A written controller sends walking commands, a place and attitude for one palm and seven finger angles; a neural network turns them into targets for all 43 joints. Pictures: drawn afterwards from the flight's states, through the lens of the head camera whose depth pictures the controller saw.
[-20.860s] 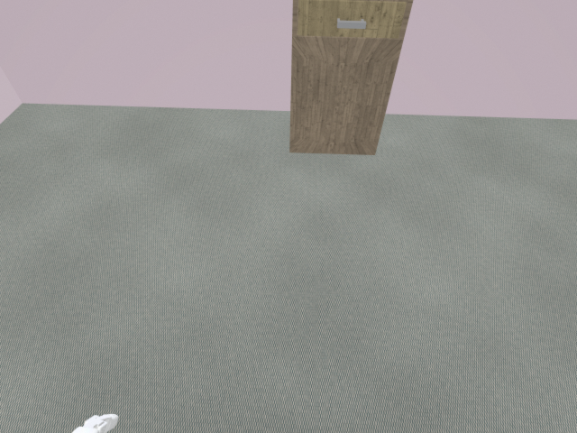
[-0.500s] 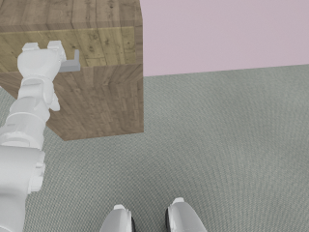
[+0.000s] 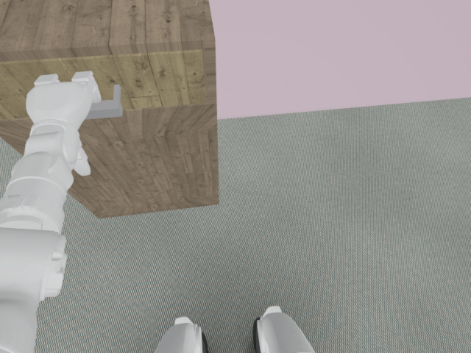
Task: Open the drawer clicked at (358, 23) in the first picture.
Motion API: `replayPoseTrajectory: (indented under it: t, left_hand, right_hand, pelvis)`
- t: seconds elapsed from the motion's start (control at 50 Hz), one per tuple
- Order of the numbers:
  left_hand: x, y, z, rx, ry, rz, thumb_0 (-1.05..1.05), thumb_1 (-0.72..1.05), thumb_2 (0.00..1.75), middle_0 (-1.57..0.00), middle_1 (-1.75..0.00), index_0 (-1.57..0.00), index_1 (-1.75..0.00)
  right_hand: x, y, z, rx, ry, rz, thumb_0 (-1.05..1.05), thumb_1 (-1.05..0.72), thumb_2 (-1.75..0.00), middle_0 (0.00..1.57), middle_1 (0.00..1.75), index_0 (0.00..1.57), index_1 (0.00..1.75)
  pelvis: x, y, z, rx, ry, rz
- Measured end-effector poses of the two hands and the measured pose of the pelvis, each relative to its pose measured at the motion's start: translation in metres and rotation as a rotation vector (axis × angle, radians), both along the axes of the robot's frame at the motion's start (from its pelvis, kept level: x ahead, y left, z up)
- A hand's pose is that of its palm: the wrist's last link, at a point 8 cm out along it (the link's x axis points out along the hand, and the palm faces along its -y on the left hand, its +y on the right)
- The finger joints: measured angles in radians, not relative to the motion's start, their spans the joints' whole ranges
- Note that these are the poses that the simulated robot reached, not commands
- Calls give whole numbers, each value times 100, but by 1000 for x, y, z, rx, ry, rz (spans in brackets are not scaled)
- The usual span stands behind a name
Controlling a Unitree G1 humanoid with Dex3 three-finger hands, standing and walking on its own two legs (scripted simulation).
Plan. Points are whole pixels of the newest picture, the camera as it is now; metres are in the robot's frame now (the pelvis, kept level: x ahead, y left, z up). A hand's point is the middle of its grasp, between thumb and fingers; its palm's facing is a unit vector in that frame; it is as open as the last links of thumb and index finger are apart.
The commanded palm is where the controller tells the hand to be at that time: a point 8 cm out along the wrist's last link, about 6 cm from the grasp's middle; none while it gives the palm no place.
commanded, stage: lift the fingers back up to retry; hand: left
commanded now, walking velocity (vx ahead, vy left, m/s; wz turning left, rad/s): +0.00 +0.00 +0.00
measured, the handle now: (89, 101) +0.58 +0.24 +0.01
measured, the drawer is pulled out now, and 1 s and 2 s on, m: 0.00 0.00 0.00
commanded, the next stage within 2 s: re-aim the fingers above the handle in 0.48 s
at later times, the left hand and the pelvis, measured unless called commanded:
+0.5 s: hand (66, 114) +0.50 +0.25 +0.07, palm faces -0.08 -0.03 -1.00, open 13.8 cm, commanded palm +0.48 +0.24 +0.12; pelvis +0.06 +0.00 +0.04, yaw +0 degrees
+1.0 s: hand (78, 113) +0.50 +0.22 +0.07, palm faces -0.08 -0.01 -1.00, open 13.8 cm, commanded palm +0.48 +0.24 +0.12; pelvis +0.04 -0.01 +0.03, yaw +1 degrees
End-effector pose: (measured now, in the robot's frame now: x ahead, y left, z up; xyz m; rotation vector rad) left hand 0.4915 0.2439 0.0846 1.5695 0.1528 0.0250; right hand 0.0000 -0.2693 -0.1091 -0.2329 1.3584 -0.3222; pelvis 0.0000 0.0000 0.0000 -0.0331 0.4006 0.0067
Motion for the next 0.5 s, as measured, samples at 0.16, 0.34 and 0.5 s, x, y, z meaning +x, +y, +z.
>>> replayPoseTrajectory:
  t: [0.16, 0.34, 0.5]
  left_hand:
    - [5, 3, 12, -19, -22, -35, 0, -49, 30, -32, -120, -32, -123]
    - [11, 5, 40, -20, -81, -8, 0, -48, 30, -32, -120, -32, -120]
    - [-5, 1, 36, -28, -3, -5, 0, -48, 30, -31, -120, -32, -120]
  right_hand:
    - [14, 1, 14, -1, 23, -4, 1, -90, -90, 20, 30, 21, 30]
    - [50, 3, 19, 40, -1, -7, 1, -90, -90, 20, 30, 21, 30]
    - [97, 7, 24, 75, -89, 22, 1, -90, -90, 20, 30, 21, 30]
  pelvis:
    - [21, 2, 13, -5, -20, 3]
    - [48, 5, 26, -5, -55, 0]
    - [60, 3, 35, 3, -99, -2]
